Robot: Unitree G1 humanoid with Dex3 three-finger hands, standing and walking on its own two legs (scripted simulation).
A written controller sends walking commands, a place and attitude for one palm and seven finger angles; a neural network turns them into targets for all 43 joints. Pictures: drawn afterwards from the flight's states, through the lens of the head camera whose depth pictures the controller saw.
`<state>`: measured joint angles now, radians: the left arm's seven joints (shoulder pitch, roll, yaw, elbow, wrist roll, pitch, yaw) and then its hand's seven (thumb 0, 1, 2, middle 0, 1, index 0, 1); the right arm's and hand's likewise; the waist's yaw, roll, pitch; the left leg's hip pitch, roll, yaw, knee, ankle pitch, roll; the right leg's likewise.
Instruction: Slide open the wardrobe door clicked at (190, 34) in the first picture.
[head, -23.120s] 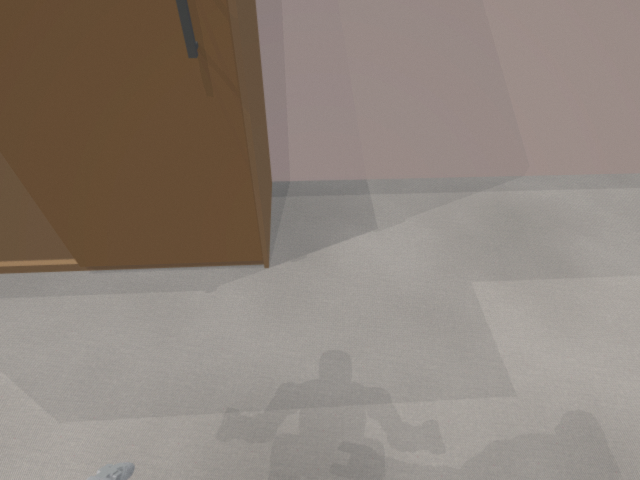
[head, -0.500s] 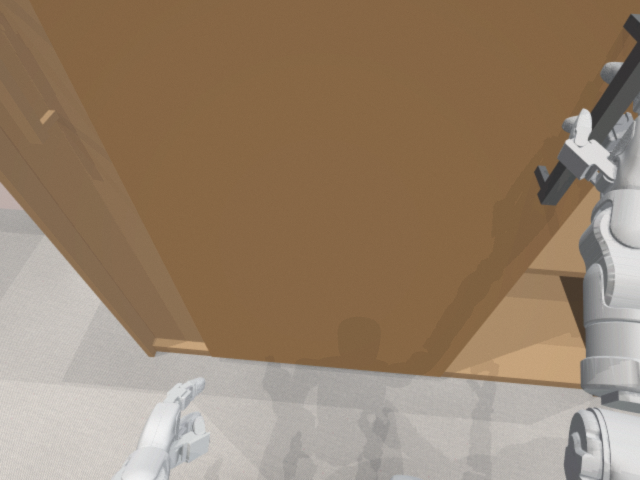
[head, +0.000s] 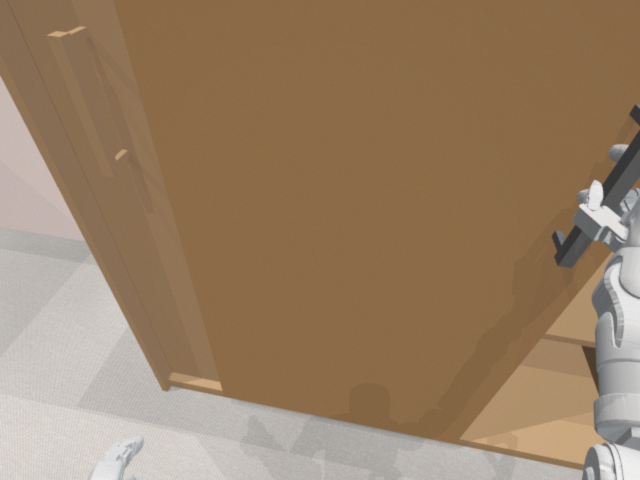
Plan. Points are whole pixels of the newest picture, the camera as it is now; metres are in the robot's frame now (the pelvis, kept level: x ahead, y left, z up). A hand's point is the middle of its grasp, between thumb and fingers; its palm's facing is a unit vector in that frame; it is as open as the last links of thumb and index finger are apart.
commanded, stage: stop walking and hold the door there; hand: right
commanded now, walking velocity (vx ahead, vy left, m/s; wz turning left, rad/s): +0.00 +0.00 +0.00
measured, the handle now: (599, 193) +0.43 -0.31 +0.20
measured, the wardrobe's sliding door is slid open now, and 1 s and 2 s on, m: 0.49 0.49 0.48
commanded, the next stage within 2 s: loosen the grip on the handle in 1.62 s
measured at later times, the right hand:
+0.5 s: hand (589, 211) +0.39 -0.27 +0.21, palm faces +0.44 +0.89 -0.14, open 6.9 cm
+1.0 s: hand (592, 211) +0.38 -0.27 +0.21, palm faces +0.36 +0.93 -0.11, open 6.8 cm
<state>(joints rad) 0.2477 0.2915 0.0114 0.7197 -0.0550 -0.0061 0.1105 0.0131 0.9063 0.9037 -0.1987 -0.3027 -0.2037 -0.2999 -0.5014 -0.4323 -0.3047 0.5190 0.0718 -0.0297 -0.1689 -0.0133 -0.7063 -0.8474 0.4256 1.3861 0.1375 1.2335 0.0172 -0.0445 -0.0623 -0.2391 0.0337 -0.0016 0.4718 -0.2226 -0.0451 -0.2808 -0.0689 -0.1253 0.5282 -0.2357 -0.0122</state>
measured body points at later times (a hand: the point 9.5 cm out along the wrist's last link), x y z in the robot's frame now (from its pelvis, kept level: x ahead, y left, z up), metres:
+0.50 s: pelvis -0.01 -0.02 +0.00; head -0.02 -0.01 +0.45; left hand +0.14 +0.25 -0.10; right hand +0.36 -0.32 +0.22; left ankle +0.02 +0.15 -0.74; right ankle +0.03 -0.11 -0.74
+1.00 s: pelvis -0.02 -0.05 +0.00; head -0.03 -0.04 +0.45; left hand +0.12 +0.18 -0.11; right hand +0.36 -0.32 +0.22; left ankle -0.02 +0.06 -0.74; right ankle +0.03 -0.11 -0.74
